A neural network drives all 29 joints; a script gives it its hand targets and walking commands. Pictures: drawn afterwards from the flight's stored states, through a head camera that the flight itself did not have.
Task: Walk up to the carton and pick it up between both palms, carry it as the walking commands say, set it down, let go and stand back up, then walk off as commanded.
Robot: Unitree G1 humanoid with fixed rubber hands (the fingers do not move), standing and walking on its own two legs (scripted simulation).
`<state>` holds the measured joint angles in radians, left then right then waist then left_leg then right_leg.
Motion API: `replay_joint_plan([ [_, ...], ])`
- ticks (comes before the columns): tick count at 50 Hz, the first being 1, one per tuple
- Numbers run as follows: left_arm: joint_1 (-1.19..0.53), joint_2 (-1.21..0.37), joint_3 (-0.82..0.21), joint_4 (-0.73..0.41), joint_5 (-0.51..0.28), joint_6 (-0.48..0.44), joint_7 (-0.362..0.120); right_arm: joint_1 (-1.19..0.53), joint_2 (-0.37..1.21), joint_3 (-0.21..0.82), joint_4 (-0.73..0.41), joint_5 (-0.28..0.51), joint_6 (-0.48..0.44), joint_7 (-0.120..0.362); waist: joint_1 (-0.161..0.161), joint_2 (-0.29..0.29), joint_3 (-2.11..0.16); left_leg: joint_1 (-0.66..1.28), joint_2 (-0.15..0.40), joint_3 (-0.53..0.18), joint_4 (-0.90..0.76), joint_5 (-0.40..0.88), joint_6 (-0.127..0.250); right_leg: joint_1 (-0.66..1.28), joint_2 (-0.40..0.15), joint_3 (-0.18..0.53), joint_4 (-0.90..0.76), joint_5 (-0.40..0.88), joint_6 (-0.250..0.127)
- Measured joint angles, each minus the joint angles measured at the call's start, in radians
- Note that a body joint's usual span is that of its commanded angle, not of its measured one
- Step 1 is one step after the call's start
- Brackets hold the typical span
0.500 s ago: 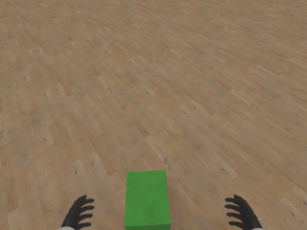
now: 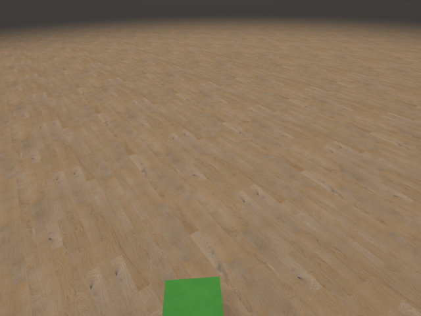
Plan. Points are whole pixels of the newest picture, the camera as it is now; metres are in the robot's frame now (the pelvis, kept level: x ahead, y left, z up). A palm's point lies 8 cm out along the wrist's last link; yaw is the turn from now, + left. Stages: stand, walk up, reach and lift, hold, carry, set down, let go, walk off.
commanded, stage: stand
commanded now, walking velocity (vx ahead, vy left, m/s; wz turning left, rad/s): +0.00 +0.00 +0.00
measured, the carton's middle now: out of the picture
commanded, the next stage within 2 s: walk off in 1.40 s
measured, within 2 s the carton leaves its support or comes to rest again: neither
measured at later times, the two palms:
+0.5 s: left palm out of the picture -0.07 +0.31 -0.12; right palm out of the picture -0.09 -0.24 -0.13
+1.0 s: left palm out of the picture -0.10 +0.32 -0.12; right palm out of the picture -0.09 -0.24 -0.12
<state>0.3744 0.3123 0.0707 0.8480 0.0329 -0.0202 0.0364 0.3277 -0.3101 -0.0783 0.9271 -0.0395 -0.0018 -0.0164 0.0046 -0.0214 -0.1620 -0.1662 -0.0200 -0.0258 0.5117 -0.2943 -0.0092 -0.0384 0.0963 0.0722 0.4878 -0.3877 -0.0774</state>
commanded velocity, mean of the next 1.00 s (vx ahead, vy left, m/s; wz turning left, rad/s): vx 0.00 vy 0.00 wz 0.00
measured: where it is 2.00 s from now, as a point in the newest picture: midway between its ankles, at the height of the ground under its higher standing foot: outside the picture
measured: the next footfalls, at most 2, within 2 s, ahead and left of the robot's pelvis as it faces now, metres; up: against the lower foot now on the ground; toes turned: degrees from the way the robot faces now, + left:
none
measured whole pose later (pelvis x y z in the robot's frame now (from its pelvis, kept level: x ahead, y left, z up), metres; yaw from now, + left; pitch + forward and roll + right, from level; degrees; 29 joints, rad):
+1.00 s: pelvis -0.11 +0.04 +0.01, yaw +0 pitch -5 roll +0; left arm 0.34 0.30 0.00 1.06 0.02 -0.03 0.00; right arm 0.26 -0.30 -0.03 1.12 -0.01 -0.03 0.00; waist 0.00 0.01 -0.03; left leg -0.25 -0.04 -0.01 0.41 -0.12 0.03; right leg -0.16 0.07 0.08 0.47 -0.22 -0.03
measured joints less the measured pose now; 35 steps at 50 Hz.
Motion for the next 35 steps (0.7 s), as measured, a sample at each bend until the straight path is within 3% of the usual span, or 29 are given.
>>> replay_joint_plan([
  [10, 0.02, -0.015, -0.027, 0.075, 0.009, -0.015, -0.013, 0.032, 0.016, 0.025, 0.066, 0.004, -0.007, 0.002, 0.0, 0.026, 0.028, -0.023, 0.02, -0.002, 0.006, 0.045, 0.002, -0.01, 0.018, -0.002, -0.027, 0.061, 0.0],
  [35, 0.011, -0.007, -0.054, 0.199, -0.007, -0.009, -0.035, 0.011, 0.023, 0.044, 0.192, 0.019, -0.034, 0.008, -0.008, 0.028, 0.101, -0.063, -0.016, 0.021, -0.084, 0.16, 0.042, -0.096, -0.022, 0.015, -0.023, 0.146, 0.039],
])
